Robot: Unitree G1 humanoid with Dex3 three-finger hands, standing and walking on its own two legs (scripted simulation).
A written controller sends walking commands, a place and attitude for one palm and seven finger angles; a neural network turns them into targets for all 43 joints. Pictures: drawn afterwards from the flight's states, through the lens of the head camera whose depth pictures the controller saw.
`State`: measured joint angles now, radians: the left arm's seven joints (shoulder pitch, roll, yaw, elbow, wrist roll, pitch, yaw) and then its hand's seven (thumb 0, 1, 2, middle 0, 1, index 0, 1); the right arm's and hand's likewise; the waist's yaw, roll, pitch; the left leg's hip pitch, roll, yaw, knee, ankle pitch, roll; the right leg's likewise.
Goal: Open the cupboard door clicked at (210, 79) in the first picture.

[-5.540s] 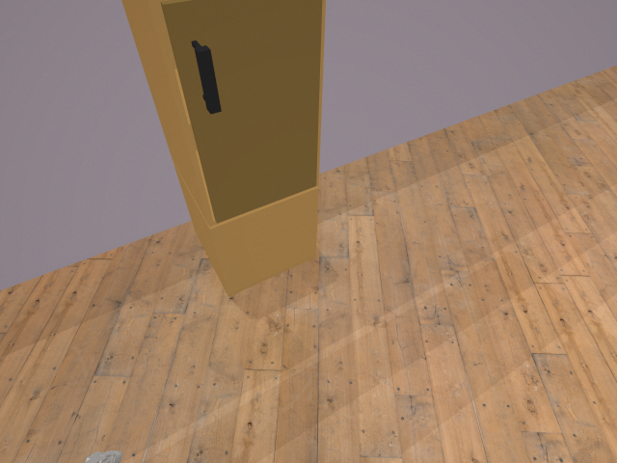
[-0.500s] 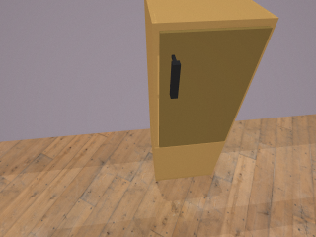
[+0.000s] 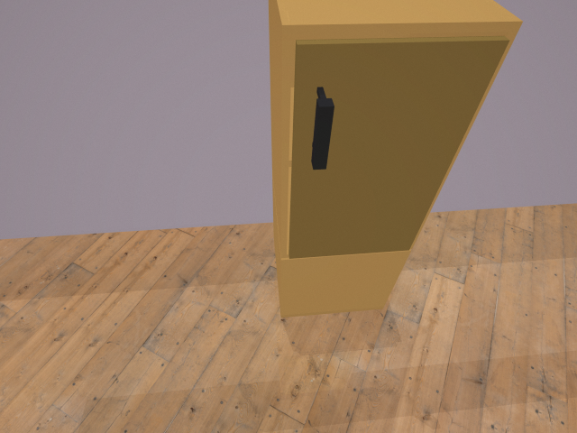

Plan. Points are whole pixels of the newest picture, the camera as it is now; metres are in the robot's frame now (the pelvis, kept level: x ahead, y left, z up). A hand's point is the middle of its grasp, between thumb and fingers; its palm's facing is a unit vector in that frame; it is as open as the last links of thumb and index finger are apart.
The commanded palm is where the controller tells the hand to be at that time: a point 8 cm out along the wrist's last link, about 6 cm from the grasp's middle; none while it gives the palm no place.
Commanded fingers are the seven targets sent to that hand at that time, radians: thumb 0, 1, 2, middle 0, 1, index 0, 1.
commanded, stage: look again from close up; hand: left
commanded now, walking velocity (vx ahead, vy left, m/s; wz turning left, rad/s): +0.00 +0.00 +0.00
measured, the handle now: (319, 128) +0.59 -0.03 +0.11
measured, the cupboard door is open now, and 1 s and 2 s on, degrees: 0 0 0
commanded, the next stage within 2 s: shuffle to correct the standing spot in 0.50 s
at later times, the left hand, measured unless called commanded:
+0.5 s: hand out of the picture +0.06 +0.24 -0.16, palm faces +0.02 -0.96 -0.30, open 7.4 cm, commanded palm none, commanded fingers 0.00 0.90 0.90 -0.20 -0.30 -0.20 -0.30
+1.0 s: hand out of the picture -0.09 +0.15 -0.18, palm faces +0.09 -0.98 -0.15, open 7.3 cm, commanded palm none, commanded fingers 0.00 0.90 0.90 -0.20 -0.30 -0.20 -0.30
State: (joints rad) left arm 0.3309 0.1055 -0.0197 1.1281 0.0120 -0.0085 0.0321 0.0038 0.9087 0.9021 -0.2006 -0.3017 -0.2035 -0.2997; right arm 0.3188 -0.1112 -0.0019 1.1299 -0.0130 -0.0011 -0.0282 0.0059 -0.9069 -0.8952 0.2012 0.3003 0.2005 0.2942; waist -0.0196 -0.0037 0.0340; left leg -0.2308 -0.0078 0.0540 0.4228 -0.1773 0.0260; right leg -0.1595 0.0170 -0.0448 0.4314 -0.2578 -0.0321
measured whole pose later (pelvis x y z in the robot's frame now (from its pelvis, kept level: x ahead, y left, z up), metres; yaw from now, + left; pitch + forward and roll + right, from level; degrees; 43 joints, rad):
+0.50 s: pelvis -0.01 +0.02 +0.00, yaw +1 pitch -3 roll -1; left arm 0.23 0.29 0.00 0.99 0.02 -0.01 0.02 0.00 0.91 0.90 -0.20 -0.30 -0.20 -0.30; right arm 0.17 -0.28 -0.01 1.00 -0.02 -0.01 -0.01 0.01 -0.91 -0.90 0.20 0.30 0.20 0.29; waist 0.00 0.00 -0.02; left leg -0.22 -0.02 0.05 0.46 -0.18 0.05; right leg -0.14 0.00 -0.05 0.45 -0.26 -0.01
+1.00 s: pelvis -0.01 -0.01 +0.00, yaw +3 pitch +0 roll -1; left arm 0.46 0.15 0.01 1.06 0.03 0.04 0.01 0.00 0.91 0.90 -0.20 -0.30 -0.20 -0.30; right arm 0.35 -0.14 -0.04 1.12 -0.02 0.03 -0.03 0.01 -0.90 -0.89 0.21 0.30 0.21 0.29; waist 0.00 -0.02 -0.01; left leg -0.31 0.00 0.01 0.52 -0.24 0.04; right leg -0.19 0.02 -0.10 0.46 -0.27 -0.04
